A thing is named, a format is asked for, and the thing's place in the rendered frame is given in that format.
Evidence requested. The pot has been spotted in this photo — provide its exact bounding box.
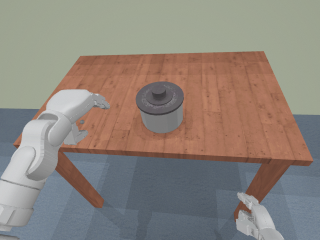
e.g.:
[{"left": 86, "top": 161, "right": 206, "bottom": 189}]
[{"left": 140, "top": 104, "right": 183, "bottom": 134}]

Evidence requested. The robot left hand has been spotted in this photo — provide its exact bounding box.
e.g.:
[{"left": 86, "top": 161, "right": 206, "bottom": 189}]
[{"left": 46, "top": 89, "right": 110, "bottom": 145}]

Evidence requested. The robot right hand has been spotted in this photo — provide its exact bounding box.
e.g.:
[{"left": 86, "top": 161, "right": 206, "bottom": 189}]
[{"left": 236, "top": 192, "right": 276, "bottom": 240}]

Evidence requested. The right robot forearm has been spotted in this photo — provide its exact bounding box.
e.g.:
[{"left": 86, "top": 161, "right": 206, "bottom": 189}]
[{"left": 258, "top": 228, "right": 284, "bottom": 240}]

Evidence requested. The table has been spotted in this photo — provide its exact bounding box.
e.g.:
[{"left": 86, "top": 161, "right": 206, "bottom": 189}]
[{"left": 13, "top": 51, "right": 314, "bottom": 222}]

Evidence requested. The lid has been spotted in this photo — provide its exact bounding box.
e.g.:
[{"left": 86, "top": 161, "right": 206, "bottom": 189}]
[{"left": 135, "top": 81, "right": 184, "bottom": 116}]

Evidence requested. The left robot forearm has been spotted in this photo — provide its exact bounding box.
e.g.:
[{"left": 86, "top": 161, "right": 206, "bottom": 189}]
[{"left": 0, "top": 110, "right": 72, "bottom": 232}]

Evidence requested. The knob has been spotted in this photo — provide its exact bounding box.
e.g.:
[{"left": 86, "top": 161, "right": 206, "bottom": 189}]
[{"left": 151, "top": 85, "right": 166, "bottom": 98}]

